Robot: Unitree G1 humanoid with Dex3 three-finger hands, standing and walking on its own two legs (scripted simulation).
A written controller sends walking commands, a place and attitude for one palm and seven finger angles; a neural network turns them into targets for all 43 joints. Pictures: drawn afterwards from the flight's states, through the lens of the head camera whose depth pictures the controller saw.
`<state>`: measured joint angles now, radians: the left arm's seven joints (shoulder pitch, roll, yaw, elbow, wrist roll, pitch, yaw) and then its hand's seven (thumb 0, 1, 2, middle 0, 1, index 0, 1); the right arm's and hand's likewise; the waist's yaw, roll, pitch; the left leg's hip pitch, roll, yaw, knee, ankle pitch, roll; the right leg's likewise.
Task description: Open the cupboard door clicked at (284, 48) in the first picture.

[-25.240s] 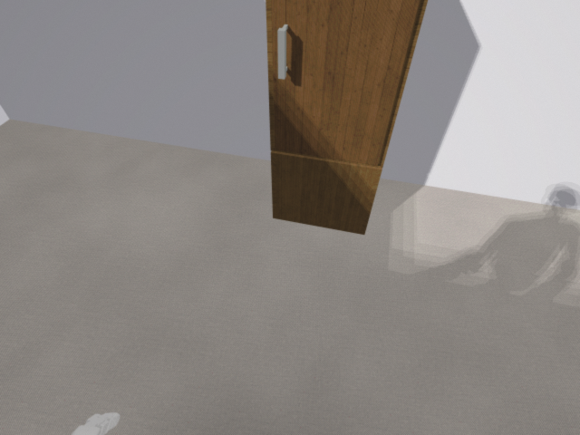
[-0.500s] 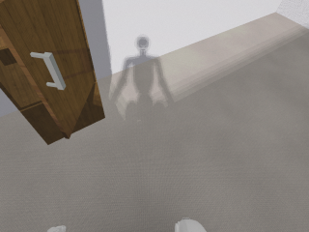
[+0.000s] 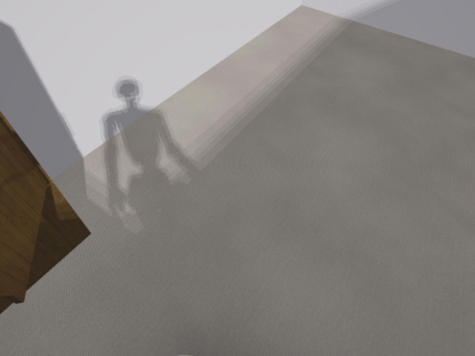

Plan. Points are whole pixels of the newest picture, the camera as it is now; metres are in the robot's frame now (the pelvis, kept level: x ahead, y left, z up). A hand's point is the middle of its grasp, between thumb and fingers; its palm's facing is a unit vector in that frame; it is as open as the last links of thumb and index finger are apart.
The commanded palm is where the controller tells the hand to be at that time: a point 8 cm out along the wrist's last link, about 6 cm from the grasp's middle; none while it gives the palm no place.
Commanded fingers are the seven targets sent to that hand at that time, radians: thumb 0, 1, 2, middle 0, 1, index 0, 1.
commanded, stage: walk to a spot facing it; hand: left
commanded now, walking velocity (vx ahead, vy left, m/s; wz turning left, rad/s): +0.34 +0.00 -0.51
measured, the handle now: out of the picture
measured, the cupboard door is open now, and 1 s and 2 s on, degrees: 48 48 48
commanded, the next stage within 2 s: turn to face it in 1.60 s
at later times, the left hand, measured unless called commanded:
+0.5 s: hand (217, 240) +0.39 +0.07 -0.16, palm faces -0.35 -0.92 -0.17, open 7.4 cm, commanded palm none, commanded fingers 0.00 0.90 0.90 -0.20 -0.30 -0.20 -0.30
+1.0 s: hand (227, 253) +0.36 +0.04 -0.17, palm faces -0.21 -0.96 -0.17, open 7.3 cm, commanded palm none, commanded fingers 0.00 0.90 0.90 -0.20 -0.30 -0.20 -0.30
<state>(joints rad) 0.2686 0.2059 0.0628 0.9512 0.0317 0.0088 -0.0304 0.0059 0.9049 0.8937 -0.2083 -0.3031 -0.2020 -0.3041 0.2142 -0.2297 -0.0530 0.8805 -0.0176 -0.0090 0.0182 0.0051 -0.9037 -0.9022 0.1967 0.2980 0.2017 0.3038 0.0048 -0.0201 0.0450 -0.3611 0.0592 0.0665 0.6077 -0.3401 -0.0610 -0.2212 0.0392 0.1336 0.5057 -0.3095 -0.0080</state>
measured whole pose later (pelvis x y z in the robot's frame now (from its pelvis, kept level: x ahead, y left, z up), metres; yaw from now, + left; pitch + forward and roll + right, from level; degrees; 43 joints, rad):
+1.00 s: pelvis +0.40 -0.14 +0.00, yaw -19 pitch +1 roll +0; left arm 0.46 0.13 0.03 1.14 0.02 -0.08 0.02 0.00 0.92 0.89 -0.20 -0.30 -0.20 -0.30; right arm 0.04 -0.17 -0.05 0.97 -0.02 -0.01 0.03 0.00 -0.91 -0.90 0.19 0.30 0.20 0.30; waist 0.06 -0.01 0.04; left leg -0.56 0.08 0.10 0.75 -0.20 -0.01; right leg 0.09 0.08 -0.04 0.24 -0.35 -0.09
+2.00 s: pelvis +0.82 -0.31 -0.02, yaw -13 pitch +0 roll -1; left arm 0.25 0.20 0.05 1.04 0.01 -0.01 0.01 0.00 0.93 0.89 -0.20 -0.30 -0.20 -0.30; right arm 0.16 -0.22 -0.05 0.95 -0.02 -0.02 0.01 0.00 -0.92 -0.90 0.19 0.30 0.20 0.30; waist -0.02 -0.04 0.07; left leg -0.46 0.04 0.13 0.68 -0.22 0.07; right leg -0.24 -0.08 -0.16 0.94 -0.55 0.03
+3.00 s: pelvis +0.89 -0.41 +0.00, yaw +23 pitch +2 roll +0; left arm 0.14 0.26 0.07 0.86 0.02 0.05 0.00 0.01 0.91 0.89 -0.20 -0.30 -0.20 -0.30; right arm 0.15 -0.24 -0.06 0.89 -0.02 0.05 0.01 0.00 -0.90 -0.90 0.20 0.30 0.21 0.30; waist 0.00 0.01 0.09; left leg -0.32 0.01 -0.07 0.55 -0.26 -0.02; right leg -0.41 -0.06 -0.01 0.81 -0.41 0.07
